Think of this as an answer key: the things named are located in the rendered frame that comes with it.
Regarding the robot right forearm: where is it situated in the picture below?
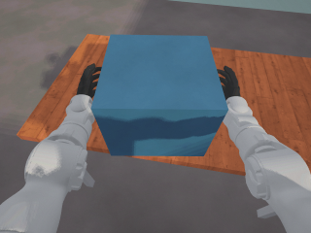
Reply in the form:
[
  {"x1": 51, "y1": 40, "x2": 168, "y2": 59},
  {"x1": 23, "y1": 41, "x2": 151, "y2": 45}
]
[{"x1": 223, "y1": 96, "x2": 311, "y2": 182}]

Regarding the table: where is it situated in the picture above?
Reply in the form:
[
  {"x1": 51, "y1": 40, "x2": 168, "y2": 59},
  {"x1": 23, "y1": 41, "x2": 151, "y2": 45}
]
[{"x1": 17, "y1": 34, "x2": 311, "y2": 218}]

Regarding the robot left forearm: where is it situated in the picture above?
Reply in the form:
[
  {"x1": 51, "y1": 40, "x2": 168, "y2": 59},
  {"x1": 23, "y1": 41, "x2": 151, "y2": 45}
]
[{"x1": 24, "y1": 94, "x2": 95, "y2": 183}]

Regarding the robot left hand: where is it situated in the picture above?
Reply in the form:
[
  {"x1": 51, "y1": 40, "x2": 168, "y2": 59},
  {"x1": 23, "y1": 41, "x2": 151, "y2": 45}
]
[{"x1": 76, "y1": 63, "x2": 102, "y2": 98}]

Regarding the robot right hand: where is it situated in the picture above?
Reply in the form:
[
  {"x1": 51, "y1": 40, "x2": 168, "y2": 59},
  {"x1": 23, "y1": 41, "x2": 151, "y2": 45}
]
[{"x1": 217, "y1": 66, "x2": 241, "y2": 100}]

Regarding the right robot upper arm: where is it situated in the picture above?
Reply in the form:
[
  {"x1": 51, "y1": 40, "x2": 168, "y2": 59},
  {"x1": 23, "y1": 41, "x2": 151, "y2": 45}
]
[{"x1": 244, "y1": 149, "x2": 311, "y2": 233}]

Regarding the left robot upper arm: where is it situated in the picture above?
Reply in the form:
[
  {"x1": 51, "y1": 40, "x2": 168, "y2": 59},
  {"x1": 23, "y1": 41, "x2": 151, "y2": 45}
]
[{"x1": 0, "y1": 139, "x2": 87, "y2": 233}]

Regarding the carton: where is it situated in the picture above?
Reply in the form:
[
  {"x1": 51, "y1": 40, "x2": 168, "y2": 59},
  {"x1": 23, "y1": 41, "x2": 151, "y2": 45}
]
[{"x1": 91, "y1": 34, "x2": 228, "y2": 156}]

